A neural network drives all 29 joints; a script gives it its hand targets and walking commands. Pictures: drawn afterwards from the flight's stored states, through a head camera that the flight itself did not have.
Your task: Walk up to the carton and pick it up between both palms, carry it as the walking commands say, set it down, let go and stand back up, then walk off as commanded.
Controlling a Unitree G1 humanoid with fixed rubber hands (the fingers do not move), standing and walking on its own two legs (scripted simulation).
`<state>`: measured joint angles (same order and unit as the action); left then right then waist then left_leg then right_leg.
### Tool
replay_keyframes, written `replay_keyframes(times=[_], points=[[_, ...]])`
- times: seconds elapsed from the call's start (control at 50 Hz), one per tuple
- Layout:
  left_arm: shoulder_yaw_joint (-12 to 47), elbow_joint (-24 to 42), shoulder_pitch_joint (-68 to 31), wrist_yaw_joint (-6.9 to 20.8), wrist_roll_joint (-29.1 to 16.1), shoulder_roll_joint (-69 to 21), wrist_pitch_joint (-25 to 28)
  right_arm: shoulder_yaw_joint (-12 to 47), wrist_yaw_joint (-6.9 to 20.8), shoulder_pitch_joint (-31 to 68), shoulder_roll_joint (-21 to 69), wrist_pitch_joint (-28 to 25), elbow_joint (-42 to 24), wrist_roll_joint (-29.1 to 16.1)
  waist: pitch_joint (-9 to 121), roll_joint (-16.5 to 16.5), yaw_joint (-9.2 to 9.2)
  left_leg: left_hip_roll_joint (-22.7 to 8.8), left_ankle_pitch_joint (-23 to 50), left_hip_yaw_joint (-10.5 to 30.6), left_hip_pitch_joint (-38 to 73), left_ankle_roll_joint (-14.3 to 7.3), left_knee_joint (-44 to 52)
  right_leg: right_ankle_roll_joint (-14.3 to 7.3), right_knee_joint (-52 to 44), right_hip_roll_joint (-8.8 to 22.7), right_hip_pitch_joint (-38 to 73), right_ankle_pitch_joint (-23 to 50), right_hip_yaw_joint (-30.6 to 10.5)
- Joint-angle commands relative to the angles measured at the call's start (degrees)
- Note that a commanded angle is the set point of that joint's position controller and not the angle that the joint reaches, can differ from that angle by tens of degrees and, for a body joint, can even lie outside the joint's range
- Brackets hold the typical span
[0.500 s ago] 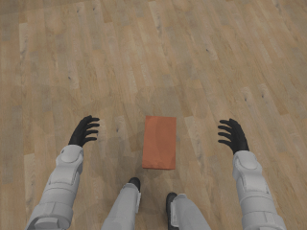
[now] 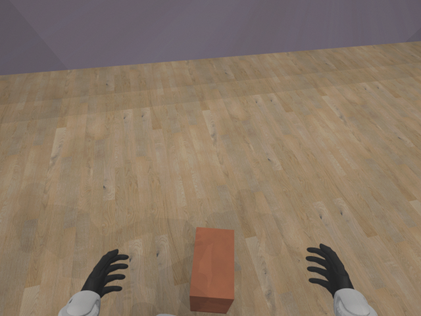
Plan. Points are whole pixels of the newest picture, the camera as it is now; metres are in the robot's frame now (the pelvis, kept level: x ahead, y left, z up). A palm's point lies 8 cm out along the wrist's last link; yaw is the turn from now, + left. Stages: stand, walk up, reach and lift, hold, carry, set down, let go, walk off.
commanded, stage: let go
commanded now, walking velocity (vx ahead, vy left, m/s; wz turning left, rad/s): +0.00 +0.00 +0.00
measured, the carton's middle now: (211, 271) +0.37 -0.01 -0.62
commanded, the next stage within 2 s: stand in 0.24 s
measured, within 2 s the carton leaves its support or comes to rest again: neither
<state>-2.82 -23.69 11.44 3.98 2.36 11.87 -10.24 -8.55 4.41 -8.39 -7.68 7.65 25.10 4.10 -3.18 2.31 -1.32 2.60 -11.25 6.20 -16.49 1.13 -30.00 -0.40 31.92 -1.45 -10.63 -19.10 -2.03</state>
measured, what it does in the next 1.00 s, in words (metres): stands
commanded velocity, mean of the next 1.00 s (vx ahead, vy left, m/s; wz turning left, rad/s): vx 0.00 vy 0.00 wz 0.00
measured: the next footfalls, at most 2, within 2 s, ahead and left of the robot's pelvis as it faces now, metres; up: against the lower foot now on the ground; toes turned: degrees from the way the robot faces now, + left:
none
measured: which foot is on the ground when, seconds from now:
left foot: down 0.00-1.00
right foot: down 0.00-1.00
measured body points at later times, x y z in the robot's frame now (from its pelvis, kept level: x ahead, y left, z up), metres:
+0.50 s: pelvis +0.03 +0.00 +0.00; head +0.05 +0.02 +0.45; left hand +0.17 +0.27 -0.10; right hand +0.19 -0.26 -0.09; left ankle +0.06 +0.13 -0.73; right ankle -0.02 -0.11 -0.73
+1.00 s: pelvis +0.05 -0.01 +0.00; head +0.08 +0.00 +0.45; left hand +0.17 +0.27 -0.11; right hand +0.19 -0.27 -0.11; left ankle +0.06 +0.13 -0.73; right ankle -0.02 -0.11 -0.73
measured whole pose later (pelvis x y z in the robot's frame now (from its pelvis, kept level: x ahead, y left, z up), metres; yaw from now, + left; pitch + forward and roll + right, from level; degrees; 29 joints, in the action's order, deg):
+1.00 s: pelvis +0.05 -0.01 +0.00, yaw +0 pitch +1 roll +1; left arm -2.7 -39.7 12.2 -2.2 2.4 16.4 0.1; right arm -8.3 -0.1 -8.4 -11.5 2.0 43.7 4.1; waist -3.1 2.1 -1.3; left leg 2.8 -15.7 5.8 -16.0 1.0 -31.2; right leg -0.6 31.8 -1.2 -9.6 -22.6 -2.3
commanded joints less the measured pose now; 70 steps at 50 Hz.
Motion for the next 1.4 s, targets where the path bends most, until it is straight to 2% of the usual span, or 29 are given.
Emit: replay_keyframes(times=[0.0, 0.06, 0.1, 0.12, 0.14, 0.22, 0.24, 0.26, 0.3, 0.34, 0.42, 0.46, 0.5, 0.58, 0.66, 0.68, 0.72, 0.76, 0.86, 0.88, 0.94, 0.98, 1.04, 1.12, 1.18, 1.24, 1.3, 1.32, 1.38], points=[[-1.96, 11.8, 0.35, 0.05, -0.03, 6.32, 0.47, 7.34, 0.97, -3.05, -9.96, 0.16, -6.82, -3.95, -2.43, -0.64, 1.88, 1.98, 1.85, -6.95, 29.04, 1.3, 2.4, -0.47, -18.05, 3.3, -18.46, -6.52, -0.11], [-1.89, 10.89, 0.6, 0.04, 0.83, 7.08, -0.25, 6.81, 1.15, -2.13, -10.22, 1.5, -5.11, -3.85, -4.57, -3.99, 1.15, 1.56, 0.64, -7.19, 25.28, 0.81, 3.56, -0.51, -15.63, 1.81, -17.48, -5.13, 1.1], [-0.7, 7.98, 0.72, 0.26, 0.11, 5.26, -0.87, 5.47, 1.15, -2.78, -9.5, 2.42, -4.74, -3.24, -3.78, -1.85, 2.26, 1.73, -0.25, -7.56, 22.69, 0.79, 3.6, -0.12, -14.31, 1.21, -14.17, -3.16, 1.21], [-1.0, 10.8, -1.86, 0.25, 0.13, 5.81, -0.2, 5.82, 0.97, -2.82, -9.99, 2.37, -5.57, -3.33, -2.89, -4.97, 2.8, 1.93, -1.46, -7.84, 22.49, 1.1, 3.27, -0.83, -14.9, 1.12, -13.3, -4.25, 0.68], [-0.25, 8.48, 0.07, -0.03, -0.4, 4.78, -0.37, 6.06, 0.81, -2.59, -10.38, 2.98, -6.88, -3.14, -3.17, -1.7, 3.04, 1.54, -0.08, -7.44, 23.16, 0.25, 3.48, -0.35, -14.79, 0.77, -14.46, -3.62, 0.8], [-0.25, 10.33, -1.1, -1.29, -0.05, 5.29, 0.31, 6.65, 0.78, -1.49, -9.53, 3.72, -5.71, -3.43, 0.8, -3.22, 2.53, 0.97, 0.33, -6.8, 22.06, 0.39, 3.72, -0.67, -12.07, -0.35, -11.54, -0.77, 1.55], [-2.58, -0.44, -1.39, -3.54, 0.53, 12.41, 3.76, 2.47, -2.61, -0.51, -15.05, -1.45, 2.82, -1.37, 9.16, -2.5, -0.5, -4.21, -8.91, -1.24, 6.12, -1.27, 4.18, 1.74, -7.25, 1.27, -3.77, -4.59, -1.14], [-2.22, -1.01, 3.5, -4.74, 0.8, 13.47, 5.67, 1.93, -3.64, 0.93, -15.95, -2.95, 2.39, -0.69, 5.2, -5.05, -1.75, -2.26, -13.8, -1.18, -0.23, -1.58, 5.03, 0.52, -8.27, 1.99, -3.81, -8.08, -3.12], [-2.36, -3.45, 3.06, -5.02, 1.0, 13.64, 7.56, 2.09, -3.79, 4.13, -14.01, -4.02, 4.37, -0.08, 1.47, -1.16, -2.34, -1.77, -13.73, -1.48, -1.1, -0.93, 1.59, -0.67, -13.42, 4.7, -9.26, -17.41, -7.33], [-2.57, -3.86, 0.12, -4.77, 0.77, 15.41, 7.67, 1.97, -3.45, 1.15, -14.64, -4.82, 5.46, -0.11, 3.23, 0.09, 0.88, -1.4, -9.69, -2.51, 0.84, -0.47, -1.02, -1.23, -14.32, 5.84, -9.64, -19.08, -10.23], [-1.88, -6.87, 0.39, -5.16, 0.88, 14.32, 8.91, 1.98, -3.99, 2.56, -13.21, -5.99, 8.09, -0.17, 4.3, -2.57, 0.16, -2.45, -6.08, -1.4, 3.9, -1.49, 0.6, -0.3, -12.43, 4.22, -8.24, -10.63, -7.24], [-1.84, -8.06, 0.08, -5.73, 0.43, 14.25, 9.56, 1.73, -4.04, 2.13, -15.03, -6.82, 8.92, -0.97, 5.75, -1.11, -0.16, -4.33, 2.44, 0.37, 4.85, -2.11, 1.84, -0.21, -10.04, 4.08, -4.22, 2.98, -5.74], [-1.44, -8.88, 0.34, -5.81, -0.42, 14.01, 9.81, 2.16, -4.1, 5.51, -14.65, -7.05, 8.77, -0.78, 9.58, -4.73, -1.1, -4.08, 9.91, -0.61, 5.61, -2.26, -0.99, 0.83, -8.3, 5.33, -0.84, 16.57, -6.14], [-1.4, -11.05, 1.54, -6.1, -0.65, 14.28, 9.9, 2.15, -4.82, 2.55, -14.69, -6.71, 10.66, -1.21, 10.73, -1.32, -1.22, -4.72, 13.71, 0.05, 6.34, -2.55, -1.26, 0.65, -6.01, 5.22, 1.58, 21.64, -5.41], [-1.42, -12.0, 1.31, -6.23, -0.89, 14.34, 10.22, 1.75, -5.29, 2.78, -15.54, -7.18, 11.81, -1.05, 12.4, -4.24, -0.64, -4.42, 14.67, -0.13, 7.99, -2.71, -1.89, 0.37, -5.9, 5.11, 2.14, 23.72, -5.15], [-1.57, -11.52, -0.38, -6.48, -0.82, 15.8, 10.28, 1.94, -4.93, 3.57, -15.36, -6.86, 11.11, -1.14, 11.37, -0.91, -0.78, -4.46, 15.56, -0.57, 6.77, -2.58, -1.94, 0.84, -5.24, 5.27, 2.57, 27.36, -4.41], [-1.54, -12.09, 0.25, -7.01, -0.74, 15.36, 10.51, 1.3, -5.17, 3.9, -15.86, -6.75, 11.88, -1.09, 10.16, 0.99, -0.85, -3.75, 13.38, 0.22, 6.58, -2.85, -1.54, 0.73, -6.12, 5.52, 1.6, 26.81, -4.4], [-1.14, -12.45, 0.42, -6.98, -0.72, 14.26, 10.53, 1.46, -5.27, 2.22, -15.7, -6.87, 12.96, -0.94, 10.67, -3.25, 0.29, -4.17, 14.36, -0.35, 7.36, -3.46, -2.02, 0.3, -5.46, 5.63, 1.47, 26.07, -4.81], [-1.8, -13.14, 1.77, -6.77, -0.96, 15.7, 11.21, 1.32, -5.18, 3.45, -15.88, -7.16, 14.13, -1.94, 11.66, -1.7, -0.97, -4.21, 14.77, 0.52, 6.47, -3.01, -2.21, 1.98, -6.63, 6.67, 3.43, 29.25, -5.15], [-1.99, -13.3, 2.56, -7.04, -0.68, 15.93, 11.36, 1.57, -5.0, 2.16, -15.6, -7.26, 14.13, -1.84, 10.86, 2.12, -0.7, -3.76, 13.26, 0.52, 5.87, -3.46, -2.35, 1.29, -6.1, 6.52, 3.95, 30.49, -5.46], [-1.65, -13.71, 1.51, -7.38, -0.74, 15.19, 11.18, 1.47, -4.79, 2.51, -15.44, -7.36, 14.98, -1.76, 9.83, -2.2, -0.57, -3.64, 11.25, 0.5, 6.08, -2.94, -2.02, 1.76, -6.76, 6.8, 2.82, 28.95, -5.5], [-1.9, -15.67, 2.69, -7.65, -0.77, 16.65, 11.21, 1.34, -5.23, 0.38, -14.86, -7.04, 16.17, -1.9, 10.94, -0.27, -0.35, -3.38, 11.07, 0.12, 5.93, -3.4, -2.49, 1.56, -6.45, 7.36, 5.15, 31.49, -6.45], [-2.14, -14.77, 0.56, -7.32, -0.34, 16.49, 11.21, 1.22, -5.37, 1.57, -15.87, -7.39, 16.05, -1.72, 7.79, -4.27, 0.39, -3.68, 10.55, 0.56, 6.17, -2.88, -1.2, 0.93, -7.37, 6.75, 1.49, 24.87, -6.72], [-1.79, -15.87, 0.01, -6.58, -0.53, 15.44, 11.56, 1.01, -5.49, 2.63, -15.81, -7.19, 16.69, -2.19, 10.2, -1.54, 0.72, -4.75, 9.31, 2.12, 8.54, -3.15, -0.13, 0.07, -8.19, 5.85, 2.31, 17.4, -5.51], [-1.55, -16.86, 1.22, -6.79, -0.22, 15.32, 11.88, 1.17, -5.35, 3.63, -16.53, -7.59, 17.97, -2.3, 7.98, -3.98, -0.06, -4.6, 6.6, 2.55, 7.17, -3.04, 0.57, 0.69, -9.0, 7.29, 0.4, 17.94, -7.67], [-1.98, -16.81, -0.53, -6.67, -0.43, 17.15, 11.96, 0.98, -5.2, 2.32, -17.3, -7.49, 17.82, -2.11, 7.28, 0.06, 1.03, -4.48, 6.91, 2.73, 6.73, -3.32, 0.93, -0.21, -9.44, 6.33, 0.96, 18.08, -6.57], [-1.8, -18.32, 1.65, -6.8, -0.12, 17.0, 12.22, 0.82, -5.31, 2.65, -17.78, -7.78, 19.05, -1.79, 6.94, -5.17, -0.17, -4.53, 9.04, 2.88, 7.28, -3.51, 1.05, -0.14, -9.34, 6.37, 0.82, 15.26, -6.76], [-1.69, -18.35, 1.1, -6.56, -0.47, 16.76, 12.15, 1.05, -5.49, 2.56, -17.53, -7.95, 19.34, -2.2, 7.93, -1.97, 0.28, -4.73, 8.79, 2.61, 7.29, -3.24, 1.12, -0.5, -9.21, 6.16, 0.89, 15.03, -6.29], [-2.15, -19.75, 1.98, -6.46, -0.27, 16.93, 12.21, 1.12, -5.36, 2.65, -16.98, -7.85, 19.85, -2.21, 7.51, -3.55, 0.18, -4.79, 6.94, 2.84, 6.88, -3.39, 1.1, -0.03, -8.81, 6.03, 1.12, 15.28, -6.62]])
